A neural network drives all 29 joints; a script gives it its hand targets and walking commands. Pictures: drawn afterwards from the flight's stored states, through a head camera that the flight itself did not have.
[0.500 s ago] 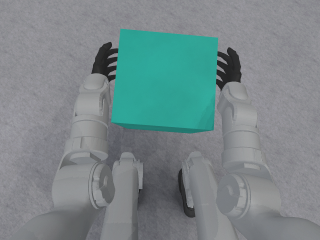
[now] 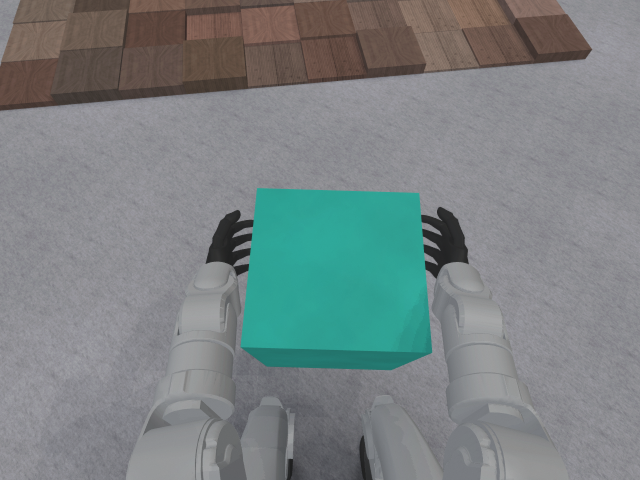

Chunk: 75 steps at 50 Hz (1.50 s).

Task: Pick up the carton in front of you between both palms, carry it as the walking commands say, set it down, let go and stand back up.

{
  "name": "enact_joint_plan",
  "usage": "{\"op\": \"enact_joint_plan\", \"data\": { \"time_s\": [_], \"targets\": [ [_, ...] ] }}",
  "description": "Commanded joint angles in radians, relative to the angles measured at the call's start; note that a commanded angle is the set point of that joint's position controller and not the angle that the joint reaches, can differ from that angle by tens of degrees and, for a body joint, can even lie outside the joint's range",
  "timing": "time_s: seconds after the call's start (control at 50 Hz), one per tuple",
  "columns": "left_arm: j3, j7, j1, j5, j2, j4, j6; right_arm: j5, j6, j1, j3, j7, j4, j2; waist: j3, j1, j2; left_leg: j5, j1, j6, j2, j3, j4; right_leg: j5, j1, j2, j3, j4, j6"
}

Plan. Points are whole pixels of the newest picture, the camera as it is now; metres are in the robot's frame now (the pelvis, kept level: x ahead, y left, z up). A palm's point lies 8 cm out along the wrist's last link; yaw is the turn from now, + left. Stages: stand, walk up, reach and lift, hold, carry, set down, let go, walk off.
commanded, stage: reach and lift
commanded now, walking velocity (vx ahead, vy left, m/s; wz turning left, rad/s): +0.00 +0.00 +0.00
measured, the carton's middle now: (333, 291) +0.37 -0.01 -0.11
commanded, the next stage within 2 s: hold in 1.58 s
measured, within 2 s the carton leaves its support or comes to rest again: neither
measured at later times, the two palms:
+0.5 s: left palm (187, 251) +0.34 +0.14 +0.12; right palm (507, 229) +0.35 -0.16 +0.13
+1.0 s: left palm (174, 244) +0.33 +0.14 +0.15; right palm (521, 224) +0.34 -0.15 +0.15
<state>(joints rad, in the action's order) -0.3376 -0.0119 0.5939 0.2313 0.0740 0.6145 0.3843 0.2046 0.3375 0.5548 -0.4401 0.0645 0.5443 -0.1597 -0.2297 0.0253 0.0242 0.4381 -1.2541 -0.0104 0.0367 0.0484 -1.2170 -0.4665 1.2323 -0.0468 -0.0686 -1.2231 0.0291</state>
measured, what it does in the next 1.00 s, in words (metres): rises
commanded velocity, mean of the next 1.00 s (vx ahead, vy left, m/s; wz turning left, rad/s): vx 0.00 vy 0.00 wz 0.00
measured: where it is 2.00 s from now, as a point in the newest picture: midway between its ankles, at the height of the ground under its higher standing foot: outside the picture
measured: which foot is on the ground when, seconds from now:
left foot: down 0.00-1.00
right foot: down 0.00-1.00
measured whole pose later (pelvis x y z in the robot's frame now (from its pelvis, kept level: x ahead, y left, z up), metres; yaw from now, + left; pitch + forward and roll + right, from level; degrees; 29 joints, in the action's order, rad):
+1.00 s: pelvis +0.03 +0.00 +0.12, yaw +0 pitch -4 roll +0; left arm -0.32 0.01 0.34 0.33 0.17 0.38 0.63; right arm 0.33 0.58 0.37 -0.35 -0.01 0.41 -0.18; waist 0.02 0.00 0.01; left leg 0.20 -0.18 -0.01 0.02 0.06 -0.45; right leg -0.22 0.17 -0.02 -0.08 -0.46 0.01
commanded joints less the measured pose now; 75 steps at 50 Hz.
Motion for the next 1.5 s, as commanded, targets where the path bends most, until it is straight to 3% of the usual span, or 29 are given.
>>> {"op": "enact_joint_plan", "data": {
  "time_s": [0.0,0.3,0.46,0.58,0.68,0.8,0.92,1.22,1.48],
  "targets": [
    [0.568,0.222,0.518,-0.169,1.072,-0.031,-0.036,-0.135,0.023,0.477,0.625,-0.269,0.100,-1.027,-0.560,-0.006,-0.048,-0.256,0.586,0.009,0.099,0.012,0.240,0.225,-0.366,-0.107,0.027,0.247,-0.021],
    [0.629,0.238,0.285,-0.179,1.046,-0.154,0.043,-0.131,0.109,0.230,0.706,-0.281,0.013,-1.040,-0.290,-0.029,-0.029,-0.420,0.950,0.015,0.068,0.035,0.570,0.428,-0.815,-0.057,-0.028,0.595,-0.025],
    [0.656,0.249,0.217,-0.198,1.027,-0.268,0.134,-0.142,0.198,0.140,0.724,-0.295,-0.075,-1.027,-0.151,-0.020,-0.011,-0.451,1.120,0.012,0.058,0.026,0.742,0.490,-1.028,-0.040,-0.026,0.770,-0.018],
    [0.559,0.259,0.215,-0.151,0.987,-0.227,0.191,-0.097,0.251,0.138,0.625,-0.311,-0.023,-0.979,0.046,-0.025,-0.010,-0.292,1.130,0.018,0.051,0.015,0.826,0.316,-1.029,-0.035,-0.017,0.851,-0.030],
    [0.520,0.273,0.323,-0.137,1.008,-0.210,0.183,-0.086,0.243,0.258,0.598,-0.328,-0.015,-0.996,0.057,-0.031,-0.010,-0.201,1.130,0.026,0.043,0.005,0.825,0.216,-1.021,-0.028,-0.009,0.852,-0.034],
    [0.565,0.275,0.388,-0.155,1.045,-0.241,0.185,-0.099,0.239,0.307,0.623,-0.334,-0.034,-1.010,-0.033,-0.024,-0.027,-0.226,1.166,0.019,0.040,0.008,0.823,0.242,-1.058,-0.033,-0.007,0.838,-0.037],
    [0.553,0.266,0.329,-0.145,1.030,-0.236,0.203,-0.090,0.251,0.275,0.615,-0.332,-0.040,-0.979,-0.015,-0.026,-0.028,-0.267,1.195,0.011,0.043,0.011,0.843,0.276,-1.070,-0.038,-0.003,0.854,-0.035],
    [0.611,0.246,0.178,-0.186,1.007,-0.365,0.237,-0.127,0.283,0.127,0.673,-0.320,-0.175,-0.951,-0.035,-0.025,-0.027,-0.491,1.283,0.001,0.052,0.023,0.867,0.491,-1.153,-0.050,-0.008,0.881,-0.026],
    [0.633,0.246,0.164,-0.200,0.981,-0.426,0.267,-0.147,0.317,0.107,0.698,-0.311,-0.229,-0.950,0.002,-0.032,-0.017,-0.465,1.286,0.008,0.056,0.018,0.885,0.496,-1.177,-0.047,-0.017,0.900,-0.019]
  ]
}}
